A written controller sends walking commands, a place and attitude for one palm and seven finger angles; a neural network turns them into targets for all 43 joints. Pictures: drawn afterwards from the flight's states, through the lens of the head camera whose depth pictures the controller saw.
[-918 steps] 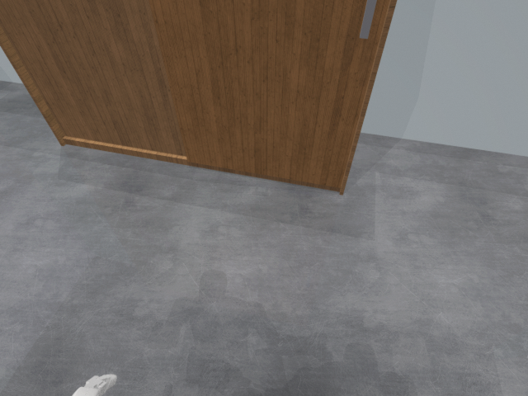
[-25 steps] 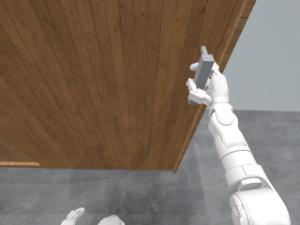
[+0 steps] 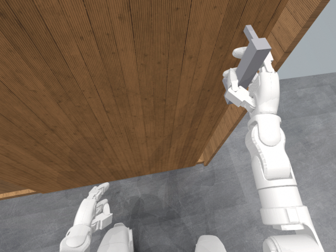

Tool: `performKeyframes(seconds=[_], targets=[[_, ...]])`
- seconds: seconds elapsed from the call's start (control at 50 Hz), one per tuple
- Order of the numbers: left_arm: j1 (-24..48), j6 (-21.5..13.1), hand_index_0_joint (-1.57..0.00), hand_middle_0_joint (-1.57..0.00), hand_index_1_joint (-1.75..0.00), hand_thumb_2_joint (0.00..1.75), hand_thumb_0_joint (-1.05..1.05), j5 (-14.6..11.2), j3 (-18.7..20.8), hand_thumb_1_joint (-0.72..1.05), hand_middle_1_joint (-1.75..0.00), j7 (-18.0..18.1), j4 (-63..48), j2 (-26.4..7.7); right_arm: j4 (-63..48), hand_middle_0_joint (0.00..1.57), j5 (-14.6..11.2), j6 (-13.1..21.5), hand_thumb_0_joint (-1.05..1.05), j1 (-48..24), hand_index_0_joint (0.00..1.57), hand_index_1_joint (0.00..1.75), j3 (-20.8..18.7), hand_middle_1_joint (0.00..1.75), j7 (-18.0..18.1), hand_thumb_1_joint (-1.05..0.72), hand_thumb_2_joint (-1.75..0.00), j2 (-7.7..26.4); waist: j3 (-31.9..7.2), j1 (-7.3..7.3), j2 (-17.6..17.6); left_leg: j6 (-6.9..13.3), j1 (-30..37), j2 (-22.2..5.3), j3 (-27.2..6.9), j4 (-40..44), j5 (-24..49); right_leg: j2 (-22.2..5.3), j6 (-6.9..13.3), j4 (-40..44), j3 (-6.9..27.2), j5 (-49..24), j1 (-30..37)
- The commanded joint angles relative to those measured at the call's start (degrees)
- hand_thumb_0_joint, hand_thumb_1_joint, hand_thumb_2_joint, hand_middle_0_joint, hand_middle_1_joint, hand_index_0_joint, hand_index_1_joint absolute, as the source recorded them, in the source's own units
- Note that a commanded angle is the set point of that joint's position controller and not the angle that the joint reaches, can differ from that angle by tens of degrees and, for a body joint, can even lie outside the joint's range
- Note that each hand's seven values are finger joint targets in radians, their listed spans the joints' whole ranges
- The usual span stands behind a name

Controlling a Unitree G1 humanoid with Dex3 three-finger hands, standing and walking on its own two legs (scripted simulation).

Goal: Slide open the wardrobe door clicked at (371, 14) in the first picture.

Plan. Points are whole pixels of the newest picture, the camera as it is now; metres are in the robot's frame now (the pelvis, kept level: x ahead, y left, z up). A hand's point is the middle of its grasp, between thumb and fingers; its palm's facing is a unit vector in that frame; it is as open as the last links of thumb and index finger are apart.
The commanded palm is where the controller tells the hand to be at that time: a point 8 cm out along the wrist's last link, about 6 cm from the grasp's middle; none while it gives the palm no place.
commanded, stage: step sideways, sliding the door along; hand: right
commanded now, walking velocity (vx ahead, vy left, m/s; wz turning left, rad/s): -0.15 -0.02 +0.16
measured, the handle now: (239, 68) +0.44 -0.19 +0.14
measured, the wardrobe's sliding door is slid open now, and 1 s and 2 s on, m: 0.06 0.42 0.50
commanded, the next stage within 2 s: stop walking and hold the door there in 1.62 s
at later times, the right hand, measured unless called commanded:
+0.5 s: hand (145, 101) +0.38 +0.01 +0.14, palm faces +0.00 +1.00 -0.03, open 6.3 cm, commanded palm +0.35 +0.03 +0.14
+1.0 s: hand (46, 119) +0.35 +0.18 +0.13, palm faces -0.22 +0.97 -0.07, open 6.9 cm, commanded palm +0.34 +0.15 +0.14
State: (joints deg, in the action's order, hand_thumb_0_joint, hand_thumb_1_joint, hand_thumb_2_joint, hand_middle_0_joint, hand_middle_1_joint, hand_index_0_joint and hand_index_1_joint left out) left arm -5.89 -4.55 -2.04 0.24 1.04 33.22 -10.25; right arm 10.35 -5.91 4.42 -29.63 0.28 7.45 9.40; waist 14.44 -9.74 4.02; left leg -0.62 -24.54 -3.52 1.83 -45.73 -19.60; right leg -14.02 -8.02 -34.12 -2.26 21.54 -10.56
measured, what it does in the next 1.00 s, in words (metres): steps to the left: left foot, then right foot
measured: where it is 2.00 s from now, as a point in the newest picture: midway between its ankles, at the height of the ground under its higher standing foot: outside the picture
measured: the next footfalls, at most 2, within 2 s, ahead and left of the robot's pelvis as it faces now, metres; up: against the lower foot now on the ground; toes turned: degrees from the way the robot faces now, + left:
left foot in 0.04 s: +0.09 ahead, +0.17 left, +0.00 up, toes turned +4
right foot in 0.24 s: +0.03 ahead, -0.07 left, +0.00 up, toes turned -10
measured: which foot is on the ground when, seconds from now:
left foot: up 0.00-0.02, down 0.04-0.24, up 0.26-0.56, down 0.58-0.94, up 0.96-1.00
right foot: down 0.00-0.06, up 0.08-0.22, down 0.24-0.60, up 0.62-0.92, down 0.94-1.00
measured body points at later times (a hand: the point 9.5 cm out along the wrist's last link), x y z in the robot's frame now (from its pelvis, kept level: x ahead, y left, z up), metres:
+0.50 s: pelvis +0.04 +0.09 +0.01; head +0.15 +0.09 +0.44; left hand +0.27 +0.26 -0.09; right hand +0.37 -0.04 +0.14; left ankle +0.06 +0.22 -0.68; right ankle -0.01 -0.06 -0.72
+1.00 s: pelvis -0.03 +0.20 +0.00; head +0.06 +0.20 +0.44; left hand +0.14 +0.46 -0.09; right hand +0.36 +0.13 +0.14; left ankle +0.07 +0.25 -0.69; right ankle -0.05 +0.08 -0.72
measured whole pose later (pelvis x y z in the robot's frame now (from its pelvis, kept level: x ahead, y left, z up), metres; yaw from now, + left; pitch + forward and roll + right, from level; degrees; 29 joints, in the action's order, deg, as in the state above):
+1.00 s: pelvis -0.03 +0.20 +0.00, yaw +5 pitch +0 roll -2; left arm -3.5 -3.1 -0.3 2.0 1.6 32.2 -11.0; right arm 4.4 -1.4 7.5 -23.6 6.3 5.9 8.3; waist 13.2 1.7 -4.5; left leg 2.8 -31.7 4.9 0.8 -46.8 -15.7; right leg -0.9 0.2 -32.6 -7.8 19.7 -11.5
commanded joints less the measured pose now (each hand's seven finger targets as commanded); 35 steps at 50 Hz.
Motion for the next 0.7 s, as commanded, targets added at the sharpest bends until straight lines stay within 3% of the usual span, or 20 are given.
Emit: performKeyframes(seconds=[0.0, 0.02, 0.04, 0.06, 0.1, 0.14, 0.18, 0.2, 0.22, 0.24, 0.28, 0.34, 0.48, 0.54, 0.56, 0.58, 0.6, 0.62, 0.64, 0.68], targets=[[1.5, -4.1, -0.20, -0.20, -0.30, 0.90, 0.00, -1.2, 3.0, 0.90, -0.30, 0.4, -7.9, -7.2, -24.6, 0.45, 4.1, 6.8, 0.00, -24.7, 0.45, 1.40, 14.4, 1.40, -5.3, -0.90, -0.90, -5.7, -35.0, 11.03, -0.8, 0.4, 20.3, -0.2, 2.6, 17.7, 39.5, 2.6, 7.6, -15.4, -5.8, -39.1, 10.9], [2.5, -4.2, -0.20, -0.20, -0.30, 0.90, 0.00, -0.9, 2.6, 0.90, -0.30, 1.3, -7.4, -5.8, -23.9, 0.45, 5.0, 6.4, 0.00, -21.3, 0.45, 1.40, 13.3, 1.40, -4.5, -0.90, -0.90, -3.1, -35.1, 11.52, -12.7, 4.6, 29.9, -10.4, -8.7, 14.6, 66.3, 8.4, 5.6, -21.9, -6.2, -9.2, -4.4], [4.3, -4.9, -0.20, -0.20, -0.30, 0.90, 0.00, 0.0, 2.1, 0.90, -0.30, 1.9, -7.4, -4.4, -25.9, 0.45, 5.2, 5.6, 0.00, -17.5, 0.45, 1.40, 11.9, 1.40, -4.1, -0.90, -0.90, -1.4, -33.7, 9.95, -18.2, 7.3, 28.9, -16.3, -16.1, 14.4, 79.7, 13.6, 4.8, -26.9, -1.9, 15.8, -11.4], [3.0, -5.1, -0.20, -0.20, -0.30, 0.90, 0.00, -0.2, 2.5, 0.90, -0.30, 2.6, -6.3, -4.4, -25.3, 0.45, 5.1, 5.3, 0.00, -12.8, 0.45, 1.40, 11.1, 1.40, -3.8, -0.90, -0.90, -1.7, -32.8, 8.43, -21.5, 8.1, 28.6, -16.7, -16.2, 12.6, 81.1, 13.0, 5.4, -31.6, 0.7, 18.0, -13.6], [3.8, -6.0, -0.20, -0.20, -0.30, 0.90, 0.00, -0.2, 1.8, 0.90, -0.30, 2.8, -6.3, -3.7, -34.4, 0.45, 4.3, 6.4, 0.00, -15.1, 0.45, 1.40, 15.6, 1.40, -4.0, -0.90, -0.90, -6.5, -32.3, 9.69, -22.3, 9.0, 29.6, -15.6, -15.8, 10.6, 76.5, 12.7, 6.4, -29.1, 3.4, 17.4, -16.2], [4.5, -7.0, -0.20, -0.20, -0.30, 0.90, 0.00, -0.2, 1.1, 0.90, -0.30, 2.5, -5.3, -3.4, -38.0, 0.45, 3.9, 7.7, 0.00, -15.9, 0.45, 1.40, 18.8, 1.40, -3.2, -0.90, -0.90, -10.3, -34.0, 11.57, -19.5, 7.5, 30.9, -12.9, -10.3, 6.6, 75.9, 12.2, 6.7, -9.6, 1.4, 9.6, -11.6], [4.8, -6.4, -0.20, -0.20, -0.30, 0.90, 0.00, 0.4, 1.8, 0.90, -0.30, 2.1, -5.9, -4.3, -40.3, 0.45, 4.3, 9.9, 0.00, -13.8, 0.45, 1.40, 21.2, 1.40, -3.4, -0.90, -0.90, -12.1, -36.5, 12.56, -17.1, 3.4, 22.5, -7.9, -4.7, 1.1, 60.8, 9.3, 6.7, 5.0, -2.2, -17.2, 4.1], [5.0, -6.4, -0.20, -0.20, -0.30, 0.90, 0.00, 0.5, 3.0, 0.90, -0.30, 1.5, -7.0, -6.4, -41.3, 0.45, 3.7, 10.4, 0.00, -13.1, 0.45, 1.40, 23.0, 1.40, -3.8, -0.90, -0.90, -13.6, -37.5, 12.14, -9.4, 0.0, 9.3, -4.0, -2.3, -3.8, 34.5, -0.6, 10.7, 6.8, 5.8, -46.0, 17.1], [4.5, -6.3, -0.20, -0.20, -0.30, 0.90, 0.00, 0.0, 3.8, 0.90, -0.30, 0.5, -8.9, -8.1, -40.8, 0.45, 3.7, 10.5, 0.00, -11.4, 0.45, 1.40, 25.5, 1.40, -4.2, -0.90, -0.90, -14.9, -38.9, 10.96, 2.7, -0.9, -4.5, -1.1, -2.0, -12.6, -4.0, -12.0, 16.4, 4.2, 14.7, -71.3, 27.0], [2.9, -6.4, -0.20, -0.20, -0.30, 0.90, 0.00, -0.4, 4.1, 0.90, -0.30, -1.2, -9.6, -7.8, -37.3, 0.45, 4.9, 10.4, 0.00, -10.1, 0.45, 1.40, 27.5, 1.40, -4.6, -0.90, -0.90, -18.0, -40.9, 10.12, 1.2, 0.3, -6.0, 0.0, -4.6, -20.1, -14.7, -13.1, 20.0, 1.9, 13.4, -73.3, 26.3], [2.1, -7.3, -0.20, -0.20, -0.30, 0.90, 0.00, 0.2, 3.3, 0.90, -0.30, -1.5, -9.6, -7.2, -39.4, 0.45, 6.0, 10.1, 0.00, -13.6, 0.45, 1.40, 27.8, 1.40, -5.0, -0.90, -0.90, -18.1, -35.3, 11.76, 3.5, 0.1, -11.5, -0.1, -3.7, -20.8, -12.9, -11.6, 18.1, 2.5, 6.4, -68.0, 25.4], [1.3, -7.8, -0.20, -0.20, -0.30, 0.90, 0.00, 0.5, 3.0, 0.90, -0.30, -2.3, -9.2, -7.4, -38.5, 0.45, 6.8, 9.6, 0.00, -13.8, 0.45, 1.40, 26.5, 1.40, -4.9, -0.90, -0.90, -15.6, -30.9, 11.60, 8.6, -0.1, -15.0, -0.1, -1.3, -18.1, -8.3, -8.4, 14.9, 2.6, 1.5, -69.0, 27.0], [2.0, -6.6, -0.20, -0.20, -0.30, 0.90, 0.00, 1.3, 1.2, 0.90, -0.30, -2.2, -10.7, -5.8, -38.2, 0.45, 6.0, 8.2, 0.00, -8.5, 0.45, 1.40, 22.3, 1.40, -5.3, -0.90, -0.90, -10.6, -31.1, 11.72, 9.5, -0.8, -6.8, 2.5, 3.2, 1.0, 2.0, -7.4, 12.4, -1.1, -3.4, -69.2, 28.6], [4.5, -6.2, -0.20, -0.20, -0.30, 0.90, 0.00, 0.3, 0.1, 0.90, -0.30, -1.7, -11.2, -4.5, -39.7, 0.45, 6.0, 8.4, 0.00, -5.5, 0.45, 1.40, 21.1, 1.40, -5.1, -0.90, -0.90, -9.5, -31.0, 10.63, 3.9, -1.0, 8.2, 3.1, 3.9, 13.6, 17.2, -6.4, 10.8, -9.4, -5.0, -55.9, 18.2], [5.4, -5.7, -0.20, -0.20, -0.30, 0.90, 0.00, -0.3, -0.2, 0.90, -0.30, -1.6, -11.6, -3.7, -41.2, 0.45, 6.7, 8.8, 0.00, -5.2, 0.45, 1.40, 20.7, 1.40, -5.0, -0.90, -0.90, -8.5, -32.1, 10.22, -3.3, 0.0, 15.7, 0.2, 1.3, 15.9, 35.4, -2.5, 9.3, -14.6, -5.6, -39.2, 10.9], [7.5, -5.4, -0.20, -0.20, -0.30, 0.90, 0.00, -0.6, -0.7, 0.90, -0.30, -0.7, -12.2, -2.0, -42.2, 0.45, 7.1, 8.9, 0.00, -4.2, 0.45, 1.40, 19.6, 1.40, -4.7, -0.90, -0.90, -6.1, -32.1, 9.57, -16.6, 4.2, 22.2, -10.2, -10.7, 16.7, 68.8, 6.2, 6.3, -23.4, -6.8, -1.8, -2.2], [7.8, -6.1, -0.20, -0.20, -0.30, 0.90, 0.00, 0.4, -1.3, 0.90, -0.30, 0.0, -12.2, -1.2, -40.4, 0.45, 7.1, 7.7, 0.00, 2.7, 0.45, 1.40, 17.8, 1.40, -4.2, -0.90, -0.90, -4.3, -31.2, 6.89, -24.7, 8.2, 20.2, -15.7, -20.9, 18.1, 82.9, 14.0, 5.9, -30.7, -1.0, 21.4, -9.0], [5.5, -6.0, -0.20, -0.20, -0.30, 0.90, 0.00, 0.8, 0.2, 0.90, -0.30, 0.1, -11.3, -2.9, -39.7, 0.45, 6.4, 6.9, 0.00, 6.7, 0.45, 1.40, 17.0, 1.40, -3.8, -0.90, -0.90, -4.0, -34.0, 6.87, -24.4, 7.0, 21.5, -16.5, -22.9, 17.8, 79.2, 14.4, 6.2, -34.6, 2.8, 22.2, -9.4], [5.3, -6.1, -0.20, -0.20, -0.30, 0.90, 0.00, 0.7, -0.3, 0.90, -0.30, -0.2, -10.8, -1.9, -40.7, 0.45, 6.2, 7.9, 0.00, 5.3, 0.45, 1.40, 19.6, 1.40, -4.2, -0.90, -0.90, -6.9, -32.1, 7.24, -24.7, 6.5, 23.9, -15.4, -19.6, 16.7, 74.7, 13.6, 6.3, -35.2, 4.7, 20.4, -12.8], [6.0, -6.8, -0.20, -0.20, -0.30, 0.90, 0.00, 0.9, -1.5, 0.90, -0.30, -1.0, -8.6, -0.5, -46.6, 0.45, 6.4, 11.2, 0.00, -1.7, 0.45, 1.40, 22.4, 1.40, -3.9, -0.90, -0.90, -10.3, -34.7, 10.18, -17.2, 8.7, 32.3, -11.3, -15.5, 15.2, 75.7, 13.7, 4.9, -30.6, 2.8, 15.5, -15.4]])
